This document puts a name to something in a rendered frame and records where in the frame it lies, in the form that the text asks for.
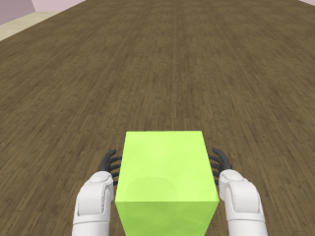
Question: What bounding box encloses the carton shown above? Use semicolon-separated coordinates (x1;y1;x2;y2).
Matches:
115;131;220;236

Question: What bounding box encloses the left robot hand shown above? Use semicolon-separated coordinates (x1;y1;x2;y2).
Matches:
97;149;123;186

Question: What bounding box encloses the right robot hand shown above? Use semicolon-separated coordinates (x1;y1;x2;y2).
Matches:
208;147;233;186

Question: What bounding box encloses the left robot forearm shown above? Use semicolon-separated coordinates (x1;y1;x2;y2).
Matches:
72;171;114;236

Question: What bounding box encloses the right robot forearm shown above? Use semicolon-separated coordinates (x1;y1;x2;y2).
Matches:
219;169;268;236

